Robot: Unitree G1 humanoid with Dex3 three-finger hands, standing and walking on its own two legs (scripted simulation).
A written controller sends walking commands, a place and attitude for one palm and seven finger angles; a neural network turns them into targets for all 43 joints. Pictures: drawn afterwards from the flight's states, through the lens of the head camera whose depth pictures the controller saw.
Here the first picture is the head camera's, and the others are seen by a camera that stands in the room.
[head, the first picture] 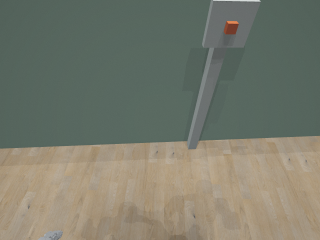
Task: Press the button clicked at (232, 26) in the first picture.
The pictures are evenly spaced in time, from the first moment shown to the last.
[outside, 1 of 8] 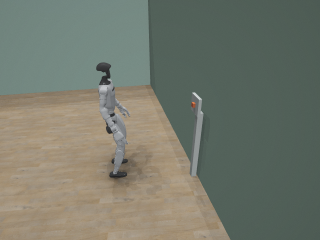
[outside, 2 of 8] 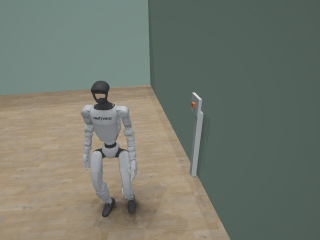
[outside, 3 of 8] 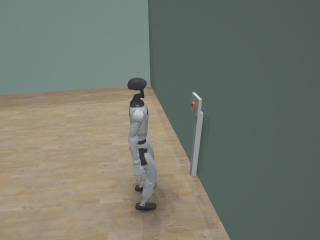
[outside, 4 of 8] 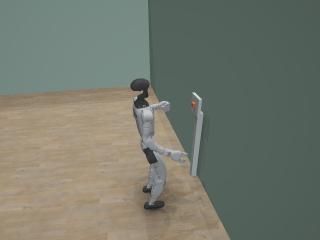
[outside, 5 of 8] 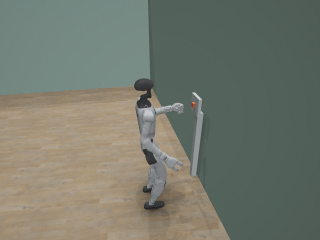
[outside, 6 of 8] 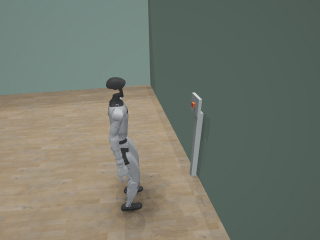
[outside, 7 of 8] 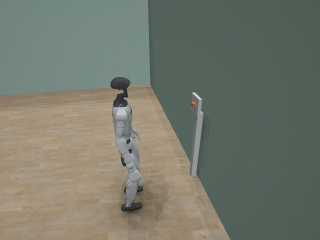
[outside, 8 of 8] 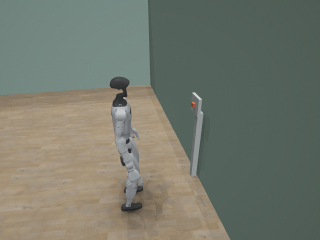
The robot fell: no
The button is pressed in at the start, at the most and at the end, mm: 0 10 0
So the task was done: no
